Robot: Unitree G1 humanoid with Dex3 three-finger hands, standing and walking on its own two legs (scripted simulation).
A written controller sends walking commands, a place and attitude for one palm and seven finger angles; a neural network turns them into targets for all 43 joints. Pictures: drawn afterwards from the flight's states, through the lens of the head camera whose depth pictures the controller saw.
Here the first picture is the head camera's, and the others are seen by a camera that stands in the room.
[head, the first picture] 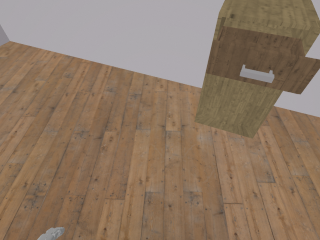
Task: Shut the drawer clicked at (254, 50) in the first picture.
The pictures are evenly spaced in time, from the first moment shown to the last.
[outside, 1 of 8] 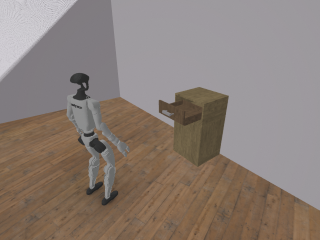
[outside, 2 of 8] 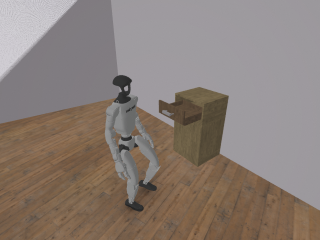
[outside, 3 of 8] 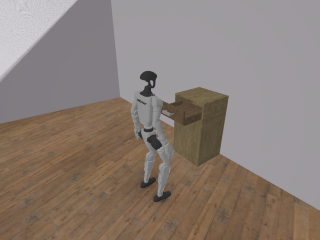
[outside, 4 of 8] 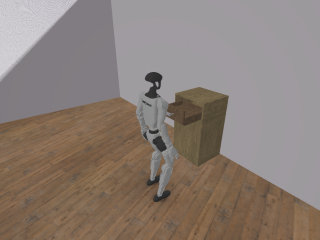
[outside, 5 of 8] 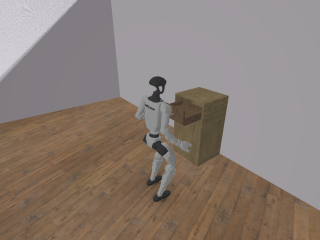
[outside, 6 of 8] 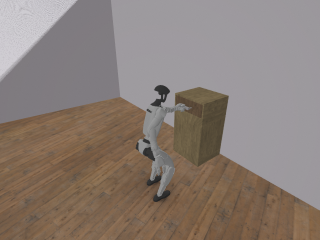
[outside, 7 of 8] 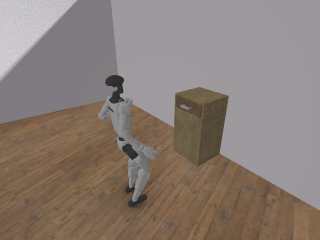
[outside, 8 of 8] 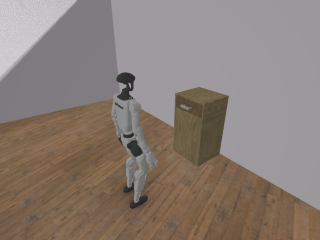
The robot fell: no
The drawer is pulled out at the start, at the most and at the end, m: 0.28 0.28 0.00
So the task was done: yes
